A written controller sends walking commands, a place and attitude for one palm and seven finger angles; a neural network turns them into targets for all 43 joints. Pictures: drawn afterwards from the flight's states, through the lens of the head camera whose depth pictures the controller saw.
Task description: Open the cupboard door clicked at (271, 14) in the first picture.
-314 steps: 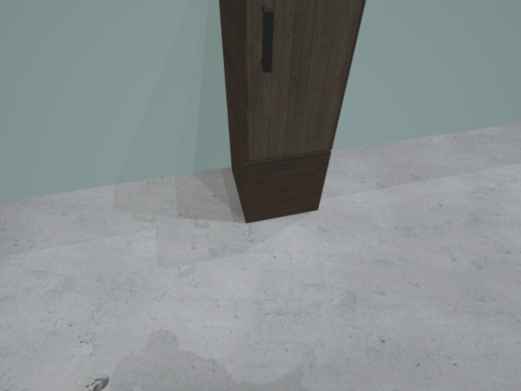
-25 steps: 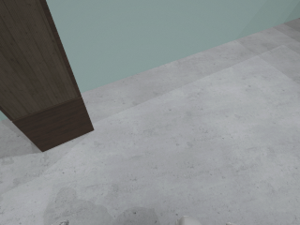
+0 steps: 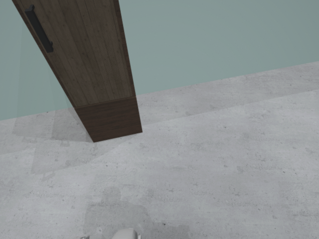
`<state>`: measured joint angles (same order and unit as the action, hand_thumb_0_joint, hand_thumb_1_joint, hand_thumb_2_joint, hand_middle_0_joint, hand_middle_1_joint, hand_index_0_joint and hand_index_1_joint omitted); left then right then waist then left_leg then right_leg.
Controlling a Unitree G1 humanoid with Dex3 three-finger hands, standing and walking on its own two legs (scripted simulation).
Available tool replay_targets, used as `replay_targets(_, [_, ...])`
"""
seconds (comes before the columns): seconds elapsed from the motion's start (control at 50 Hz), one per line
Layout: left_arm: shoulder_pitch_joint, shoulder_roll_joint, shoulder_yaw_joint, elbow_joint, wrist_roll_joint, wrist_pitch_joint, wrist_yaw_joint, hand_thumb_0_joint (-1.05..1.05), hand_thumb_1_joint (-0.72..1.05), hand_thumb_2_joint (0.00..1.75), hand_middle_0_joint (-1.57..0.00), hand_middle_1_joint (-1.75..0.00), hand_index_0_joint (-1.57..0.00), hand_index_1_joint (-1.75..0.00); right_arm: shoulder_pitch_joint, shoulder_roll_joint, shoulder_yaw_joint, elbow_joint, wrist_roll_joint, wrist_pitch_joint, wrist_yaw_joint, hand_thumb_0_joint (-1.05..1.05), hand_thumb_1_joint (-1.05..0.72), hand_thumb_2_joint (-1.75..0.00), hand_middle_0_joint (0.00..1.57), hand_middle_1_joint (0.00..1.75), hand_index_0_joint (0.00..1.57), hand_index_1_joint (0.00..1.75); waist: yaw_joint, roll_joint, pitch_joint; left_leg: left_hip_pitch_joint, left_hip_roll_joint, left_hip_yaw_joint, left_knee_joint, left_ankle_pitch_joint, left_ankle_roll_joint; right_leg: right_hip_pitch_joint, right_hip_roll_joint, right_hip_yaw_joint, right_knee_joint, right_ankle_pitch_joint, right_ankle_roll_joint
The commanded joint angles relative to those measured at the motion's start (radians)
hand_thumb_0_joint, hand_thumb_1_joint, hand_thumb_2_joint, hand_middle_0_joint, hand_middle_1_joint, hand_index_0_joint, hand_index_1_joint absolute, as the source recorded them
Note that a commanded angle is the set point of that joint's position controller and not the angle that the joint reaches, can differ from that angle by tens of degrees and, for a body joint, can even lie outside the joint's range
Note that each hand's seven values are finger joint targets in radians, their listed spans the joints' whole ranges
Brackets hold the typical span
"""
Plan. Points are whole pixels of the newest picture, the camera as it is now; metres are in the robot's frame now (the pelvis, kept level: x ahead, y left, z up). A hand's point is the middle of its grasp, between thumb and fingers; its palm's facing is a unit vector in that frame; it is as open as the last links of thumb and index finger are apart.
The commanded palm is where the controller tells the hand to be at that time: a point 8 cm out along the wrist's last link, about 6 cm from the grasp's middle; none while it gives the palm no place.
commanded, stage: turn to face it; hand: left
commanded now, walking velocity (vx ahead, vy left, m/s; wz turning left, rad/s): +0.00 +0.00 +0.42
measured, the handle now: (41, 29) +0.80 +0.49 +0.12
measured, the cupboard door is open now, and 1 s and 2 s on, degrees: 0 0 0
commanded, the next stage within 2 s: take the last steps up to it in 0.44 s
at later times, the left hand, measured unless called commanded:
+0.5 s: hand out of the picture +0.03 +0.24 -0.16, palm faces +0.20 -0.94 -0.26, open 7.4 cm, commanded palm none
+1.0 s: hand out of the picture -0.13 +0.17 -0.16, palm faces +0.40 -0.90 -0.18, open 7.4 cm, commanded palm none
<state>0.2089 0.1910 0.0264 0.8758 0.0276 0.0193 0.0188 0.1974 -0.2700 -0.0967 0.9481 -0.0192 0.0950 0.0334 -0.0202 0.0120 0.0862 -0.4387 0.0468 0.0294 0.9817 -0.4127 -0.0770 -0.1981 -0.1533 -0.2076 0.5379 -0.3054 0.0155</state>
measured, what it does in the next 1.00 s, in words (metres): steps on the spot, turning left: left foot, then right foot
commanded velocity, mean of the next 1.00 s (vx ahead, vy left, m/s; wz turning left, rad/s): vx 0.14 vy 0.02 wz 0.18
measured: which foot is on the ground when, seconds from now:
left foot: up 0.00-0.10, down 0.12-0.56, up 0.58-1.00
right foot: down 0.00-0.12, up 0.14-0.52, down 0.54-1.00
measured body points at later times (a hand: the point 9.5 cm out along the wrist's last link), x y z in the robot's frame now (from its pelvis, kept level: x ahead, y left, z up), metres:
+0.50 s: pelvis -0.02 +0.03 +0.00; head +0.00 +0.02 +0.45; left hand +0.02 +0.29 -0.14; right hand +0.10 -0.19 -0.15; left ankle -0.01 +0.14 -0.74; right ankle +0.00 -0.10 -0.71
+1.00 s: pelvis +0.00 +0.05 +0.01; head +0.01 +0.04 +0.46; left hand -0.15 +0.22 -0.14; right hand +0.12 -0.18 -0.15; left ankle -0.01 +0.19 -0.70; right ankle +0.00 -0.09 -0.74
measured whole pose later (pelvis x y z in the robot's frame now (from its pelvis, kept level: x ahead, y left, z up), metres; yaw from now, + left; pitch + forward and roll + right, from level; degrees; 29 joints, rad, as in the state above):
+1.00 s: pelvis +0.00 +0.05 +0.01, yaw +17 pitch +0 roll +1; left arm 0.48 0.13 0.02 1.11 0.04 -0.04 0.01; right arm 0.24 -0.21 -0.07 1.06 -0.03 0.04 0.03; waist 0.07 0.01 0.00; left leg -0.39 0.09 0.07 0.75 -0.31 -0.03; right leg -0.09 -0.10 -0.17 0.35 -0.25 0.03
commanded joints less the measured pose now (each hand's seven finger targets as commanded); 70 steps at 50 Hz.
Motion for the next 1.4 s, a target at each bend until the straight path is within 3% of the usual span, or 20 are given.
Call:
replay_targets(0.0, [0.051, 0.247, 0.082, -0.037, 0.007, -0.014, 0.014, 0.0, 0.9, 0.9, -0.2, -0.3, -0.2, -0.3, -0.095, -0.03, 0.009, -0.119, 0.009, -0.052, -0.002, 0.0, -0.9, -0.9, 0.2, 0.3, 0.2, 0.3, 0.067, -0.25, -0.091, 0.034, -0.016, 0.064, -0.209, -0.043, 0.015, 0.088, -0.235, 0.128, -0.112, 0.442, -0.128])
replay_targets(0.06, [0.043, 0.242, 0.082, -0.028, -0.008, -0.005, 0.007, 0.0, 0.9, 0.9, -0.2, -0.3, -0.2, -0.3, 0.014, -0.061, 0.005, -0.091, 0.006, -0.069, -0.008, 0.0, -0.9, -0.9, 0.2, 0.3, 0.2, 0.3, 0.009, -0.168, -0.165, 0.247, -0.036, 0.08, -0.513, 0.202, 0.035, 0.036, -0.185, 0.042, 0.069, 0.424, -0.041])
replay_targets(0.08, [0.059, 0.205, 0.075, -0.04, -0.017, 0.0, 0.003, 0.0, 0.9, 0.9, -0.2, -0.3, -0.2, -0.3, 0.063, -0.142, -0.012, -0.081, 0.002, -0.081, -0.011, 0.0, -0.9, -0.9, 0.2, 0.3, 0.2, 0.3, -0.018, 0.027, -0.223, 0.429, 0.087, -0.077, -0.59, 0.403, 0.083, -0.12, -0.118, 0.013, 0.247, 0.253, 0.016])
replay_targets(0.1, [0.03, 0.126, 0.051, -0.081, -0.02, 0.001, -0.002, 0.0, 0.9, 0.9, -0.2, -0.3, -0.2, -0.3, 0.122, -0.243, -0.037, -0.078, 0.003, -0.086, -0.018, 0.0, -0.9, -0.9, 0.2, 0.3, 0.2, 0.3, -0.05, 0.315, -0.239, 0.541, 0.345, -0.395, -0.606, 0.797, 0.203, -0.383, 0.008, 0.028, 0.449, -0.328, 0.084])
replay_targets(0.12, [-0.031, 0.136, 0.045, -0.089, -0.013, 0.01, 0.005, 0.0, 0.9, 0.9, -0.2, -0.3, -0.2, -0.3, 0.171, -0.255, -0.036, -0.054, 0.003, -0.078, -0.027, 0.0, -0.9, -0.9, 0.2, 0.3, 0.2, 0.3, -0.076, 0.232, -0.242, 0.478, 0.395, -0.383, -0.593, 0.881, 0.291, -0.367, 0.012, 0.13, 0.557, -0.376, 0.067])
replay_targets(0.24, [0.014, 0.131, 0.05, 0.004, -0.015, 0.016, -0.007, 0.0, 0.9, 0.9, -0.2, -0.3, -0.2, -0.3, -0.016, -0.125, 0.013, -0.078, -0.002, -0.09, -0.055, 0.0, -0.9, -0.9, 0.2, 0.3, 0.2, 0.3, 0.009, 0.159, -0.133, 0.324, 0.195, -0.169, -0.614, 0.728, 0.229, -0.306, 0.033, 0.168, 0.561, -0.131, 0.07])
replay_targets(0.4, [-0.007, 0.098, 0.039, 0.006, -0.018, 0.015, 0.001, 0.0, 0.9, 0.9, -0.2, -0.3, -0.2, -0.3, 0.006, -0.121, 0.012, -0.054, -0.006, -0.079, -0.051, 0.0, -0.9, -0.9, 0.2, 0.3, 0.2, 0.3, -0.003, 0.158, -0.098, 0.261, 0.2, -0.254, -0.655, 0.521, 0.249, -0.182, 0.079, 0.158, 0.283, -0.146, 0.06])
replay_targets(0.48, [0.089, 0.09, 0.039, 0.039, -0.022, -0.003, 0.008, 0.0, 0.9, 0.9, -0.2, -0.3, -0.2, -0.3, -0.026, -0.106, 0.011, -0.049, -0.002, -0.074, -0.047, 0.0, -0.9, -0.9, 0.2, 0.3, 0.2, 0.3, 0.046, 0.109, -0.119, 0.173, 0.155, -0.26, -0.582, 0.459, 0.208, 0.012, 0.108, 0.139, -0.002, 0.035, 0.048])
replay_targets(0.5, [0.111, 0.111, 0.043, 0.047, -0.018, -0.014, 0.011, 0.0, 0.9, 0.9, -0.2, -0.3, -0.2, -0.3, -0.021, -0.087, 0.011, -0.046, 0.005, -0.076, -0.043, 0.0, -0.9, -0.9, 0.2, 0.3, 0.2, 0.3, 0.055, 0.047, -0.127, 0.12, 0.108, -0.235, -0.522, 0.39, 0.165, 0.101, 0.084, 0.162, -0.136, 0.124, 0.044])
replay_targets(0.54, [0.132, 0.24, 0.063, 0.043, 0.0, -0.032, 0.017, 0.0, 0.9, 0.9, -0.2, -0.3, -0.2, -0.3, -0.025, 0.012, 0.028, -0.078, 0.012, -0.071, -0.039, 0.0, -0.9, -0.9, 0.2, 0.3, 0.2, 0.3, 0.069, -0.32, -0.104, -0.086, -0.087, -0.05, -0.193, -0.118, 0.052, 0.138, -0.281, 0.537, -0.302, 0.175, -0.112])
replay_targets(0.6, [0.072, 0.184, 0.061, 0.032, -0.007, -0.031, 0.018, 0.0, 0.9, 0.9, -0.2, -0.3, -0.2, -0.3, -0.018, -0.044, 0.004, -0.044, -0.011, -0.048, -0.025, 0.0, -0.9, -0.9, 0.2, 0.3, 0.2, 0.3, 0.048, -0.229, -0.009, -0.144, -0.024, -0.11, 0.106, -0.039, 0.061, -0.027, -0.244, 0.526, -0.417, -0.292, -0.124])
replay_targets(0.7, [0.132, 0.115, 0.041, 0.074, -0.008, -0.069, 0.008, 0.0, 0.9, 0.9, -0.2, -0.3, -0.2, -0.3, 0.045, -0.004, 0.002, 0.018, -0.016, -0.06, -0.003, 0.0, -0.9, -0.9, 0.2, 0.3, 0.2, 0.3, 0.037, -0.138, -0.002, -0.174, 0.004, -0.047, 0.165, 0.18, 0.033, 0.044, -0.142, 0.301, -0.393, -0.155, -0.066])
replay_targets(0.9, [0.303, 0.109, 0.036, 0.192, 0.009, -0.086, 0.003, 0.0, 0.9, 0.9, -0.2, -0.3, -0.2, -0.3, -0.077, 0.04, 0.028, -0.004, -0.007, -0.093, 0.004, 0.0, -0.9, -0.9, 0.2, 0.3, 0.2, 0.3, 0.098, -0.188, 0.013, -0.124, 0.046, 0.04, -0.197, 0.1, 0.038, 0.13, -0.181, 0.29, -0.402, -0.09, -0.132])
replay_targets(1.02, [0.247, 0.106, 0.041, 0.222, -0.003, -0.065, -0.002, 0.0, 0.9, 0.9, -0.2, -0.3, -0.2, -0.3, 0.1, 0.036, 0.036, 0.061, 0.001, -0.127, -0.011, 0.0, -0.9, -0.9, 0.2, 0.3, 0.2, 0.3, 0.004, -0.099, -0.02, 0.353, -0.011, 0.141, -0.52, 0.159, 0.057, -0.135, -0.095, 0.158, -0.22, -0.133, -0.083])
replay_targets(1.04, [0.247, 0.065, 0.031, 0.218, -0.005, -0.061, -0.006, 0.0, 0.9, 0.9, -0.2, -0.3, -0.2, -0.3, 0.202, -0.015, 0.023, 0.095, 0.001, -0.136, -0.024, 0.0, -0.9, -0.9, 0.2, 0.3, 0.2, 0.3, -0.04, 0.049, -0.068, 0.514, 0.056, 0.05, -0.577, 0.092, 0.071, -0.234, -0.041, 0.111, -0.052, -0.142, -0.049])
replay_targets(1.06, [0.235, 0.004, 0.02, 0.192, -0.011, -0.056, -0.011, 0.0, 0.9, 0.9, -0.2, -0.3, -0.2, -0.3, 0.307, -0.112, -0.003, 0.121, -0.008, -0.14, -0.036, 0.0, -0.9, -0.9, 0.2, 0.3, 0.2, 0.3, -0.08, 0.301, -0.086, 0.586, 0.292, -0.283, -0.714, -0.105, 0.14, -0.405, 0.068, 0.015, 0.233, -0.237, 0.001])
replay_targets(1.08, [0.169, 0.005, 0.016, 0.151, -0.002, -0.056, -0.008, 0.0, 0.9, 0.9, -0.2, -0.3, -0.2, -0.3, 0.374, -0.152, -0.009, 0.132, -0.008, -0.134, -0.044, 0.0, -0.9, -0.9, 0.2, 0.3, 0.2, 0.3, -0.099, 0.295, -0.058, 0.543, 0.393, -0.421, -0.818, -0.173, 0.205, -0.487, 0.089, 0.076, 0.424, -0.287, -0.005])
replay_targets(1.14, [0.116, 0.018, 0.03, 0.174, 0.005, -0.045, -0.017, 0.0, 0.9, 0.9, -0.2, -0.3, -0.2, -0.3, 0.208, -0.029, 0.027, 0.104, -0.004, -0.14, -0.057, 0.0, -0.9, -0.9, 0.2, 0.3, 0.2, 0.3, -0.032, 0.153, 0.092, 0.291, 0.327, -0.293, -0.864, -0.13, 0.196, -0.475, 0.005, 0.169, 0.611, -0.088, -0.021])
replay_targets(1.24, [0.195, -0.017, 0.038, 0.211, 0.005, -0.03, -0.028, 0.0, 0.9, 0.9, -0.2, -0.3, -0.2, -0.3, 0.191, 0.041, 0.046, 0.1, 0.007, -0.177, -0.066, 0.0, -0.9, -0.9, 0.2, 0.3, 0.2, 0.3, 0.038, 0.091, 0.033, 0.309, 0.221, -0.048, -0.838, 0.313, 0.158, -0.421, 0.021, 0.169, 0.611, 0.12, 0.011])
replay_targets(1.38, [-0.005, 0.007, 0.042, 0.127, 0.0, -0.018, -0.035, 0.0, 0.9, 0.9, -0.2, -0.3, -0.2, -0.3, 0.283, 0.038, 0.049, 0.143, 0.001, -0.182, -0.076, 0.0, -0.9, -0.9, 0.2, 0.3, 0.2, 0.3, 0.013, 0.075, 0.074, 0.433, 0.254, -0.031, -0.807, 0.541, 0.222, -0.553, 0.016, 0.16, 0.488, 0.151, 0.022])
